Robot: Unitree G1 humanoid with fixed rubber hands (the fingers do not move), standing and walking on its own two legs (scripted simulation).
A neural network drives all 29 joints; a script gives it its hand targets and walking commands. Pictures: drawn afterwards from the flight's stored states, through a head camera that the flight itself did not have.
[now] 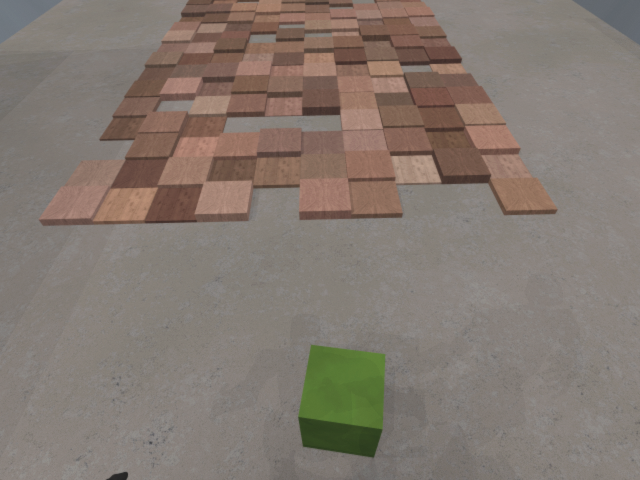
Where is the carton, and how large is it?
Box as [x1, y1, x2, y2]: [298, 345, 384, 457]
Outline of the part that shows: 311,345 298,415 303,446 373,457 382,429 384,354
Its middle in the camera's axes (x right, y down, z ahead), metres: +0.06 +0.46 +1.12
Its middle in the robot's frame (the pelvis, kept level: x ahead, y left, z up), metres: +0.48 -0.02 -0.66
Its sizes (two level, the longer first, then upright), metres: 0.210 0.200 0.250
